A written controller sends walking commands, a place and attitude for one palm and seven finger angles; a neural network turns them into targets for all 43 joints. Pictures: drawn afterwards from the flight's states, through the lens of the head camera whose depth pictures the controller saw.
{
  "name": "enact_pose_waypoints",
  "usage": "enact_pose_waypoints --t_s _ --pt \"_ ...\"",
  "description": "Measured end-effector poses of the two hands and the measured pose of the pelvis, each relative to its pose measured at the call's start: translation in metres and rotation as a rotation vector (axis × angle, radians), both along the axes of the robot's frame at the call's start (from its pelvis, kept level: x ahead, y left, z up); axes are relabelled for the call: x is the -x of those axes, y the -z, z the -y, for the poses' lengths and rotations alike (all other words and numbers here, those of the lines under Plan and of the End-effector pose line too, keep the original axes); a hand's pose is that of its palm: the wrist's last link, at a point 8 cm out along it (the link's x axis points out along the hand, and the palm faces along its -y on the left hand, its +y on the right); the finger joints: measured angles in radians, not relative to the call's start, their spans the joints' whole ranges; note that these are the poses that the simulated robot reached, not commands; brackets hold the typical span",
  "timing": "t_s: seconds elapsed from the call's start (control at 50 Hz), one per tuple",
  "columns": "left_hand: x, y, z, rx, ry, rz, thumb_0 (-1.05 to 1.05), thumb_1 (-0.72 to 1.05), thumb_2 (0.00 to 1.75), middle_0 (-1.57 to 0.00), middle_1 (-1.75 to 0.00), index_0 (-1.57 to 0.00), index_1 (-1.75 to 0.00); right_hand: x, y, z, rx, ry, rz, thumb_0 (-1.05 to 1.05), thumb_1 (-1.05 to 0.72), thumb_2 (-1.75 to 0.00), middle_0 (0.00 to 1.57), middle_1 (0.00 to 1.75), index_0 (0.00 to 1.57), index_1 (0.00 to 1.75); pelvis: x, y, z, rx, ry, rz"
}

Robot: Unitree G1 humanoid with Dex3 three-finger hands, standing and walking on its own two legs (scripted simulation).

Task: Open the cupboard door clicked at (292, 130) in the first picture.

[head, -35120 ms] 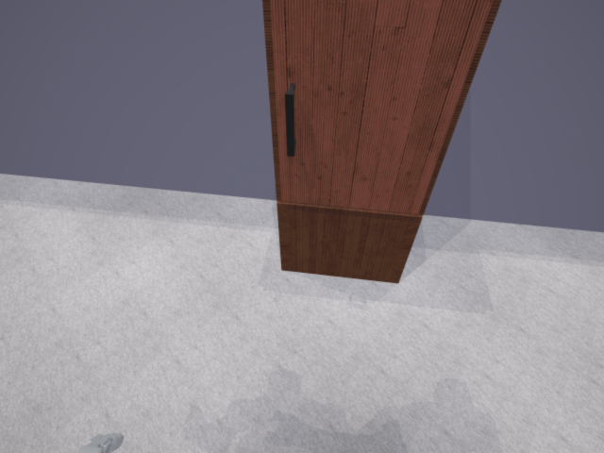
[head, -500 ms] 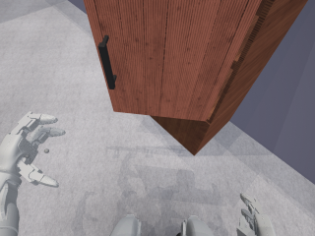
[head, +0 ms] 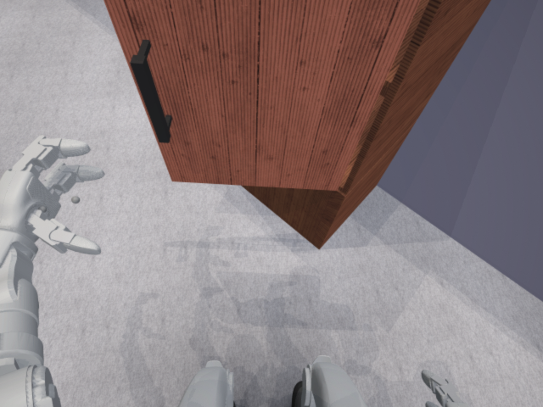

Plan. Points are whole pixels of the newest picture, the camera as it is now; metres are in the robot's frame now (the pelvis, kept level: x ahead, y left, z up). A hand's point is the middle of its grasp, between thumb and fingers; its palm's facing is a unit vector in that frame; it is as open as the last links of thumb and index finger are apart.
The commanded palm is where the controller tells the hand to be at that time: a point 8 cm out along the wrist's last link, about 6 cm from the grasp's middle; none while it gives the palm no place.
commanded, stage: move the hooked fingers beside the handle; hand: left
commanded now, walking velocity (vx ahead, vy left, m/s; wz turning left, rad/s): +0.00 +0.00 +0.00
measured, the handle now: (155, 96) +0.59 +0.21 +0.04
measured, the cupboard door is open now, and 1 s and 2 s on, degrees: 40 40 40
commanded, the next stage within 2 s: slide the fingers in behind the handle in 1.82 s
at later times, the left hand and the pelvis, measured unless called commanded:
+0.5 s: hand (93, 153) +0.46 +0.27 +0.06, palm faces -0.03 -1.00 +0.00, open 14.0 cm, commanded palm +0.45 +0.32 +0.05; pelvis +0.00 +0.00 -0.01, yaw -1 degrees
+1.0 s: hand (115, 111) +0.55 +0.26 +0.05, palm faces -0.04 -1.00 -0.01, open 14.0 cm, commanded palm +0.54 +0.30 +0.05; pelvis -0.01 +0.01 -0.03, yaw -2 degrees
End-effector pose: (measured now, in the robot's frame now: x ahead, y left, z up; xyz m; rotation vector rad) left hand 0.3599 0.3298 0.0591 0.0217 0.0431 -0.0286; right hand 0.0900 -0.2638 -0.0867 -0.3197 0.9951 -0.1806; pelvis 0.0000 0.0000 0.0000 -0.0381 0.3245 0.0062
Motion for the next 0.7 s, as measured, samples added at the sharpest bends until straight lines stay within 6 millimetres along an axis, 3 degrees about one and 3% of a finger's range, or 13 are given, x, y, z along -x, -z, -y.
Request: enact_pose_waypoints --t_s 0.4,0.7 --pt "-0.067 0.002 0.004 0.008 0.004 0.009 -0.01 -0.49 0.30 -0.30 -1.20 -0.30 -1.20 0.035 0.012 0.003 0.019 0.062 -0.159 0.01 -0.90 -0.89 0.21 0.30 0.20 0.30 0.002 0.009 -0.003 0.011 0.008 -0.054" --pt "-0.111 0.004 0.003 0.014 0.016 0.002 -0.01 -0.50 0.30 -0.30 -1.20 -0.30 -1.20 0.074 0.020 0.000 0.044 0.104 -0.313 0.00 -0.90 -0.89 0.21 0.30 0.20 0.30 0.007 0.019 -0.008 0.029 0.004 -0.108"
